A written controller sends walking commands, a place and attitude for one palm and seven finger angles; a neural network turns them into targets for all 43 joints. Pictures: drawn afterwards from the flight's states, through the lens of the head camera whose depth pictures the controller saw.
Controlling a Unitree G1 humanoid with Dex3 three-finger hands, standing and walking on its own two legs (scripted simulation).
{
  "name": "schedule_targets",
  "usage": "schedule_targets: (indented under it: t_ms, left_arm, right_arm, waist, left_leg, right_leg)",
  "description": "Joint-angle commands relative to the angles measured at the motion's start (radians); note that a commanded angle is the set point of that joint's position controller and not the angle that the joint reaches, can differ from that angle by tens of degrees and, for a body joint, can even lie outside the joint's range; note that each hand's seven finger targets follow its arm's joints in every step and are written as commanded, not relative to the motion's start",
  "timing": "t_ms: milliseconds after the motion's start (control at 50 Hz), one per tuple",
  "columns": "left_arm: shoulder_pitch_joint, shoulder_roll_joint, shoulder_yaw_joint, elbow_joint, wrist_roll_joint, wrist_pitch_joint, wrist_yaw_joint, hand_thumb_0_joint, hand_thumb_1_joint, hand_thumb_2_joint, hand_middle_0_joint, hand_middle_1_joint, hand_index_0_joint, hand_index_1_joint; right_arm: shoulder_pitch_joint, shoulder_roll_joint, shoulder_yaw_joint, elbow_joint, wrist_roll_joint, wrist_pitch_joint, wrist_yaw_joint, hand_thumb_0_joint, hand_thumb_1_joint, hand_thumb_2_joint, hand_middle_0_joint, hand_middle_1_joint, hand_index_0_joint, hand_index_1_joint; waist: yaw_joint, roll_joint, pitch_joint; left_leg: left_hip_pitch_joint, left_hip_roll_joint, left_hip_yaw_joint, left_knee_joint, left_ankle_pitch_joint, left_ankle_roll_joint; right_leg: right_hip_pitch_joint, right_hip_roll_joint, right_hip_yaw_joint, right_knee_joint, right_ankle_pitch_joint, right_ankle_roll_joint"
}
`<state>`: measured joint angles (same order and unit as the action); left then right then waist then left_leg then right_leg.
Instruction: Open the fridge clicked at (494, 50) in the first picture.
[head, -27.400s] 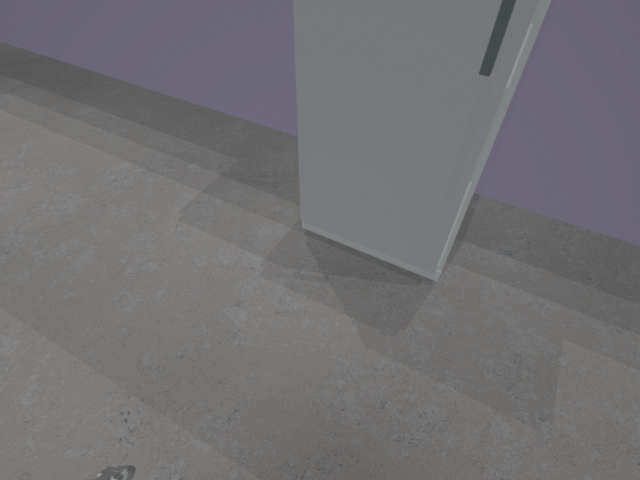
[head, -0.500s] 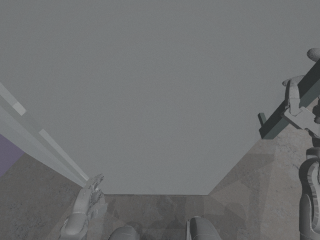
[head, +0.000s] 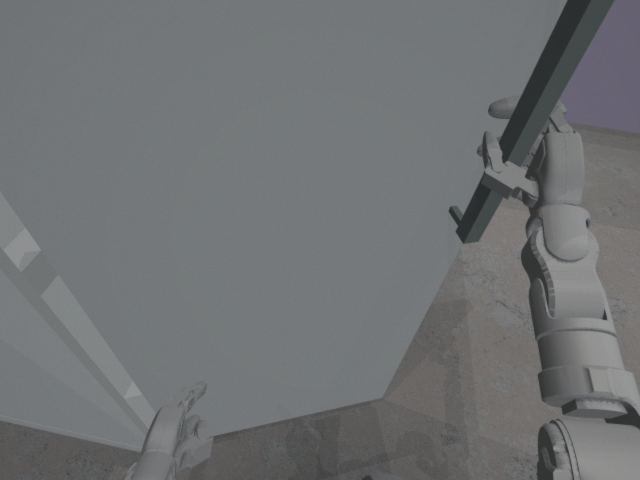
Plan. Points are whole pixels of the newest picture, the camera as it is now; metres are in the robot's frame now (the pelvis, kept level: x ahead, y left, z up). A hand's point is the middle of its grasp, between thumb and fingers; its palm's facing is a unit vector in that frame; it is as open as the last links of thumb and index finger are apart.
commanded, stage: stop walking and hold the door back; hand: right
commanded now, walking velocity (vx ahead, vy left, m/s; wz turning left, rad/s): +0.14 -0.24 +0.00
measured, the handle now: (507, 129) +0.44 -0.17 +0.25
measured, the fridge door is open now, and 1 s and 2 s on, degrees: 66 66 66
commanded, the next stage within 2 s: loosen the grip on the handle in 0.56 s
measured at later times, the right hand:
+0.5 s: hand (488, 162) +0.42 -0.16 +0.22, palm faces +0.08 +0.98 -0.18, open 5.9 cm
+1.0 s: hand (501, 168) +0.41 -0.17 +0.22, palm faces +0.11 +0.98 -0.18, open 11.7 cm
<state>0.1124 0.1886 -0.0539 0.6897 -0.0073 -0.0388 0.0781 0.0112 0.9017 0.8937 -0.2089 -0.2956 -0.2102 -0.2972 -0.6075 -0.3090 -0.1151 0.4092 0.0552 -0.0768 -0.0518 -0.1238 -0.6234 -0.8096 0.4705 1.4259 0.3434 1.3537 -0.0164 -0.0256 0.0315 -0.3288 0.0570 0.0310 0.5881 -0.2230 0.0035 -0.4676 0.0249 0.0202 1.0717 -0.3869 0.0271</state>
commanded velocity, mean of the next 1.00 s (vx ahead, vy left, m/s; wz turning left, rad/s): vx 0.02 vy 0.02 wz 0.00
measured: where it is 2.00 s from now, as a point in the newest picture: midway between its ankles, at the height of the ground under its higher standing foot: outside the picture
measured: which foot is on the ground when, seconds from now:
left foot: down 0.00-1.00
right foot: up 0.00-0.20, down 0.22-1.00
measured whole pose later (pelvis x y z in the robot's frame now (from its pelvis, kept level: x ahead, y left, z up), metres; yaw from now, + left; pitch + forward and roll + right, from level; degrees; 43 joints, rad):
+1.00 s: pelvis -0.01 +0.00 +0.00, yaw +2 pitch +2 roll -1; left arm 0.26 0.27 0.00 0.65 -0.03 -0.16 0.01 0.01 0.90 0.89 -0.21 -0.30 -0.21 -0.30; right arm -0.61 -0.36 -0.25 0.50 0.06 -0.30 0.06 -0.02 0.16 -0.40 0.47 1.41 0.34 1.31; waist 0.03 0.02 0.00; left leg -0.40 0.03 0.05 0.52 -0.16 0.02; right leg -0.23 -0.06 -0.12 0.50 -0.30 0.03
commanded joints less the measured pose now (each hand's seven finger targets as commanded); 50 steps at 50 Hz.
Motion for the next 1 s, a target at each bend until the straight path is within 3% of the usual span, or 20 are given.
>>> schedule_targets:
  t_ms: [0, 100, 140, 180, 220, 240, 340, 400, 440, 520, 620, 640, 660, 680, 700, 720, 780, 820, 880, 980]
  left_arm:
    - [0.009, 0.15, 0.07, -0.107, -0.002, -0.038, 0.026, 0.0, 0.9, 0.9, -0.2, -0.3, -0.2, -0.3]
    - [0.042, 0.153, 0.068, -0.12, -0.005, -0.047, 0.027, 0.0, 0.9, 0.9, -0.2, -0.3, -0.2, -0.3]
    - [0.057, 0.166, 0.078, -0.122, -0.012, -0.042, 0.025, 0.0, 0.9, 0.9, -0.2, -0.3, -0.2, -0.3]
    - [0.047, 0.202, 0.097, -0.15, -0.022, -0.036, 0.024, 0.0, 0.9, 0.9, -0.2, -0.3, -0.2, -0.3]
    - [0.023, 0.165, 0.082, -0.165, -0.038, -0.03, 0.012, 0.0, 0.9, 0.9, -0.2, -0.3, -0.2, -0.3]
    - [0.027, 0.183, 0.086, -0.154, -0.034, -0.031, 0.019, 0.0, 0.9, 0.9, -0.2, -0.3, -0.2, -0.3]
    - [0.07, 0.195, 0.1, -0.152, -0.035, -0.019, 0.027, 0.0, 0.9, 0.9, -0.2, -0.3, -0.2, -0.3]
    - [0.078, 0.175, 0.088, -0.138, -0.027, -0.012, 0.027, 0.0, 0.9, 0.9, -0.2, -0.3, -0.2, -0.3]
    - [0.069, 0.166, 0.075, -0.133, -0.019, -0.014, 0.03, 0.0, 0.9, 0.9, -0.2, -0.3, -0.2, -0.3]
    - [0.038, 0.182, 0.07, -0.138, -0.023, -0.014, 0.035, 0.0, 0.9, 0.9, -0.2, -0.3, -0.2, -0.3]
    - [0.049, 0.183, 0.079, -0.141, -0.031, -0.01, 0.034, 0.0, 0.9, 0.9, -0.2, -0.3, -0.2, -0.3]
    - [0.096, 0.151, 0.128, -0.104, 0.018, -0.091, 0.001, 0.0, 0.9, 0.9, -0.2, -0.3, -0.2, -0.3]
    - [0.122, 0.171, 0.104, -0.115, 0.004, -0.158, -0.032, 0.0, 0.9, 0.9, -0.2, -0.3, -0.2, -0.3]
    - [0.205, 0.203, 0.126, -0.157, -0.037, -0.181, -0.055, 0.0, 0.9, 0.9, -0.2, -0.3, -0.2, -0.3]
    - [0.153, 0.195, 0.101, -0.133, -0.028, -0.173, -0.046, 0.0, 0.9, 0.9, -0.2, -0.3, -0.2, -0.3]
    - [0.147, 0.201, 0.092, -0.124, -0.016, -0.163, -0.048, 0.0, 0.9, 0.9, -0.2, -0.3, -0.2, -0.3]
    - [0.105, 0.198, 0.087, -0.156, -0.011, -0.172, -0.058, 0.0, 0.9, 0.9, -0.2, -0.3, -0.2, -0.3]
    - [0.091, 0.192, 0.088, -0.173, -0.014, -0.171, -0.07, 0.0, 0.9, 0.9, -0.2, -0.3, -0.2, -0.3]
    - [0.083, 0.195, 0.089, -0.181, -0.02, -0.165, -0.068, 0.0, 0.9, 0.9, -0.2, -0.3, -0.2, -0.3]
    - [0.094, 0.201, 0.096, -0.167, -0.03, -0.162, -0.049, 0.0, 0.9, 0.9, -0.2, -0.3, -0.2, -0.3]
  right_arm:
    - [-0.383, -0.336, -0.213, 0.007, -0.015, -0.069, -0.027, 0.0, -0.9, -0.9, 0.45, 1.4, 0.45, 1.4]
    - [-0.43, -0.295, -0.19, 0.015, -0.02, -0.091, -0.022, 0.0, -0.9, -0.9, 0.45, 1.4, 0.45, 1.4]
    - [-0.412, -0.262, -0.168, -0.033, -0.017, -0.109, -0.017, 0.0, -0.9, -0.9, 0.45, 1.4, 0.45, 1.4]
    - [-0.383, -0.205, -0.135, -0.074, -0.007, -0.121, -0.008, 0.0, -0.9, -0.9, 0.45, 1.4, 0.45, 1.4]
    - [-0.365, -0.102, -0.068, -0.076, 0.001, -0.122, 0.008, 0.0, -0.9, -0.9, 0.45, 1.4, 0.45, 1.4]
    - [-0.395, -0.214, -0.152, -0.079, -0.01, -0.126, -0.003, 0.0, -0.9, -0.9, 0.45, 1.4, 0.45, 1.4]
    - [-0.282, -0.288, -0.201, -0.144, -0.018, -0.127, -0.018, 0.0, -0.9, -0.9, 0.45, 1.4, 0.45, 1.4]
    - [-0.223, -0.302, -0.213, -0.157, -0.01, -0.104, -0.016, 0.0, -0.9, -0.9, 0.45, 1.4, 0.45, 1.4]
    - [-0.233, -0.301, -0.217, -0.173, -0.009, -0.106, -0.016, 0.0, -0.9, -0.9, 0.45, 1.4, 0.45, 1.4]
    - [-0.264, -0.236, -0.159, -0.175, -0.007, -0.126, -0.013, 0.0, -0.9, -0.9, 0.45, 1.4, 0.45, 1.4]
    - [-0.267, -0.207, -0.128, -0.148, -0.008, -0.119, -0.012, 0.0, -0.9, -0.9, 0.45, 1.4, 0.45, 1.4]
    - [-1.163, -0.725, -0.421, -0.298, -0.15, -0.159, 0.013, 0.0, -0.9, -0.9, 0.45, 1.4, 0.45, 1.4]
    - [-0.835, -0.368, -0.221, 0.224, -0.128, -0.073, 0.083, 0.0, -0.779, -0.842, 0.45, 1.4, 0.45, 1.4]
    - [-0.593, -0.27, -0.181, 0.071, -0.05, -0.063, 0.131, 0.0, -0.658, -0.783, 0.45, 1.4, 0.45, 1.4]
    - [-0.469, -0.241, -0.237, 0.087, 0.001, -0.086, 0.143, 0.0, -0.538, -0.725, 0.45, 1.4, 0.45, 1.4]
    - [-0.44, -0.296, -0.297, 0.015, 0.042, -0.123, 0.137, 0.0, -0.417, -0.667, 0.45, 1.4, 0.45, 1.4]
    - [-0.448, -0.247, -0.238, -0.042, 0.041, -0.237, 0.111, 0.0, -0.054, -0.492, 0.45, 1.4, 0.45, 1.4]
    - [-0.397, -0.267, -0.228, -0.082, 0.016, -0.284, 0.1, 0.0, 0.188, -0.375, 0.45, 1.4, 0.45, 1.4]
    - [-0.419, -0.287, -0.209, -0.122, 0.001, -0.301, 0.093, 0.0, 0.55, -0.2, 0.423, 1.367, 0.423, 1.367]
    - [-0.436, -0.293, -0.182, -0.143, 0.013, -0.26, 0.105, 0.0, 0.55, -0.2, 0.357, 1.283, 0.357, 1.283]
  waist:
    - [-0.001, 0.234, -0.205]
    - [-0.007, 0.309, -0.283]
    - [0.016, 0.216, -0.313]
    - [0.013, -0.042, -0.284]
    - [0.022, -0.07, -0.278]
    - [0.02, -0.088, -0.236]
    - [0.027, 0.086, -0.307]
    - [0.026, 0.18, -0.29]
    - [0.028, 0.195, -0.267]
    - [0.023, -0.031, -0.213]
    - [0.021, 0.033, -0.234]
    - [-0.013, 0.233, -0.101]
    - [0.108, 0.214, -0.413]
    - [0.01, -0.022, -0.516]
    - [-0.004, -0.136, -0.422]
    - [-0.016, -0.099, -0.381]
    - [0.016, 0.143, -0.274]
    - [-0.01, 0.075, -0.314]
    - [0.004, 0.035, -0.321]
    - [0.033, 0.059, -0.34]
  left_leg:
    - [0.141, 0.241, -0.231, -0.351, -0.252, 0.054]
    - [0.195, 0.203, -0.181, -0.322, -0.16, 0.072]
    - [0.175, 0.145, -0.127, -0.244, -0.12, 0.038]
    - [0.119, 0.012, -0.03, -0.053, 0.007, -0.002]
    - [0.096, -0.042, 0.054, 0.051, 0.034, -0.03]
    - [0.091, -0.038, 0.049, 0.071, 0.043, -0.027]
    - [0.293, 0.076, -0.083, -0.031, 0.374, 0.04]
    - [0.23, 0.153, -0.195, -0.174, 0.236, 0.08]
    - [0.152, 0.123, -0.146, -0.201, 0.078, 0.052]
    - [0.113, -0.012, 0.014, -0.015, 0.128, -0.017]
    - [0.149, 0.01, -0.024, -0.028, 0.252, -0.008]
    - [0.148, 0.001, -0.08, -0.096, 0.158, 0.032]
    - [0.222, -0.058, 0.031, -0.021, 0.301, 0.072]
    - [0.238, -0.03, 0.037, -0.004, 0.308, 0.08]
    - [0.163, -0.015, 0.022, -0.038, 0.301, 0.057]
    - [0.188, -0.016, 0.009, -0.072, 0.296, 0.048]
    - [0.18, -0.03, 0.007, -0.104, 0.185, 0.036]
    - [0.198, -0.031, -0.017, -0.104, 0.162, 0.041]
    - [0.206, -0.021, -0.037, -0.12, 0.13, 0.036]
    - [0.232, -0.009, -0.067, -0.163, 0.1, 0.019]
  right_leg:
    - [-0.009, -0.015, -0.036, -0.116, 0.003, 0.003]
    - [0.196, 0.008, -0.154, -0.543, -0.023, -0.029]
    - [0.324, -0.008, -0.147, -0.713, 0.116, -0.04]
    - [0.347, -0.167, 0.008, -0.77, 0.194, -0.088]
    - [0.291, -0.25, 0.056, -0.731, 0.319, -0.125]
    - [0.249, -0.264, 0.06, -0.724, 0.332, -0.13]
    - [0.151, -0.143, -0.093, -0.511, 0.302, -0.034]
    - [0.159, -0.066, -0.092, -0.47, 0.062, -0.021]
    - [0.218, -0.071, -0.086, -0.55, 0.075, -0.033]
    - [0.223, -0.196, -0.019, -0.696, 0.256, -0.069]
    - [0.221, -0.175, -0.073, -0.615, 0.3, -0.054]
    - [0.136, -0.179, -0.155, -0.544, 0.293, -0.072]
    - [0.177, -0.065, -0.072, -0.697, 0.494, -0.041]
    - [0.315, -0.077, -0.083, -0.651, 0.638, 0.043]
    - [0.353, -0.077, -0.091, -0.607, 0.629, 0.051]
    - [0.313, -0.067, -0.097, -0.617, 0.503, 0.024]
    - [0.185, -0.075, -0.083, -0.661, 0.298, -0.026]
    - [0.178, -0.059, -0.099, -0.66, 0.265, -0.035]
    - [0.167, -0.049, -0.108, -0.654, 0.222, -0.045]
    - [0.158, -0.031, -0.118, -0.639, 0.195, -0.058]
